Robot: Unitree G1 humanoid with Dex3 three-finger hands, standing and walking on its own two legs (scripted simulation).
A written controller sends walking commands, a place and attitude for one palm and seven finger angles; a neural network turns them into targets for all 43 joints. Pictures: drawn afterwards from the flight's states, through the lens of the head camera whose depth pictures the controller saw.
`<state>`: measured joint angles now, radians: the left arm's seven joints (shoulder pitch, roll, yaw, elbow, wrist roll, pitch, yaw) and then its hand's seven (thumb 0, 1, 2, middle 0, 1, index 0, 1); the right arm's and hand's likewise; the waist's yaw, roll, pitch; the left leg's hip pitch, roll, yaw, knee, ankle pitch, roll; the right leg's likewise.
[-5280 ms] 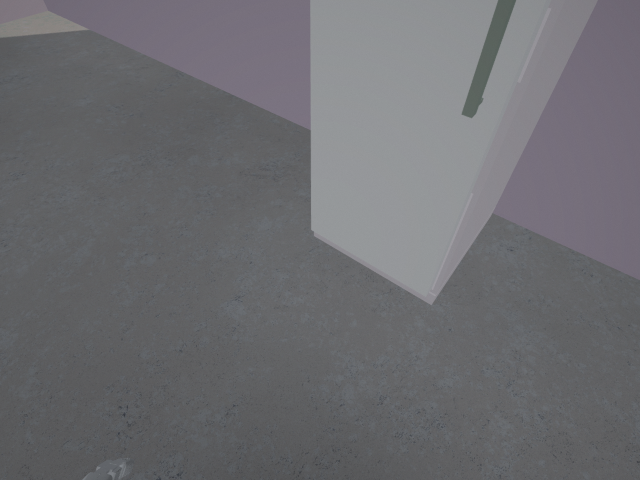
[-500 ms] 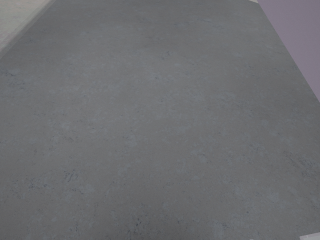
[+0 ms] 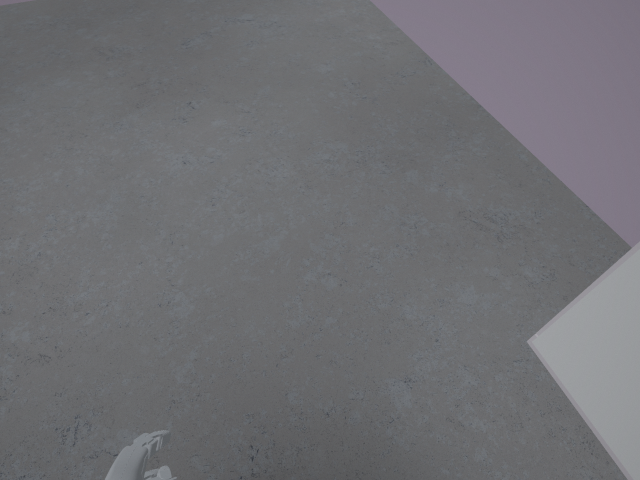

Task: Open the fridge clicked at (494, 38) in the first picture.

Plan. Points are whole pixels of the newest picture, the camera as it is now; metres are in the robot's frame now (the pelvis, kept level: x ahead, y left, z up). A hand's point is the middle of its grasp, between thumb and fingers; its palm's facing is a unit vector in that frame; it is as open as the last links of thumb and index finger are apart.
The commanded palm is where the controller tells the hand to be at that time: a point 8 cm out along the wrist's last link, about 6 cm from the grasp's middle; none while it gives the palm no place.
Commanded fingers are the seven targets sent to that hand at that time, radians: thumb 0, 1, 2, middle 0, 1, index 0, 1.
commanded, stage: turn to face it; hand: right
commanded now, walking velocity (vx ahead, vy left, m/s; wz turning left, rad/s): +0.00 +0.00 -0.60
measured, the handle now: out of the picture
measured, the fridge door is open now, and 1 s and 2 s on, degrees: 0 0 0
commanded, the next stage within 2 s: take the last steps up to it in 1.84 s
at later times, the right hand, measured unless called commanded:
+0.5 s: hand out of the picture +0.07 -0.18 -0.12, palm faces +0.29 +0.90 -0.31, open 7.3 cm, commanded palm none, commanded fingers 0.00 -0.90 -0.90 0.20 0.30 0.20 0.30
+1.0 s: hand out of the picture -0.13 -0.19 -0.17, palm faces +0.62 +0.74 -0.27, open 7.4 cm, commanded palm none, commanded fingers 0.00 -0.90 -0.90 0.20 0.30 0.20 0.30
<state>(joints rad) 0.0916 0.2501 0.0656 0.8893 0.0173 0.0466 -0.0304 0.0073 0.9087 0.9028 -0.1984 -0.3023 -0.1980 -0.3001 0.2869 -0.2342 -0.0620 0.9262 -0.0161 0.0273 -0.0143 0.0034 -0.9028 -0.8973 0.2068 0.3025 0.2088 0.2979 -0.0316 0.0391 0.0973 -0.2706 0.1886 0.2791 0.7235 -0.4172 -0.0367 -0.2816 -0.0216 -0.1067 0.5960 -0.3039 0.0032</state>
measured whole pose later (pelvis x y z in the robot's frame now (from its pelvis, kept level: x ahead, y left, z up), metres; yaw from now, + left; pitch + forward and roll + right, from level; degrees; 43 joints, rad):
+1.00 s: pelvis -0.02 +0.01 +0.01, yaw -36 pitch +0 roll +1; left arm 0.12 0.24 0.05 0.88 0.02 0.02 -0.01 0.00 0.91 0.90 -0.20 -0.30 -0.20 -0.30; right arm 0.24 -0.28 -0.09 0.95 -0.01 0.07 -0.02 0.01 -0.91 -0.90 0.20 0.30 0.20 0.30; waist -0.02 0.04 0.09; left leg -0.44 0.13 0.10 1.10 -0.48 -0.08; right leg -0.28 0.01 -0.05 0.59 -0.31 -0.05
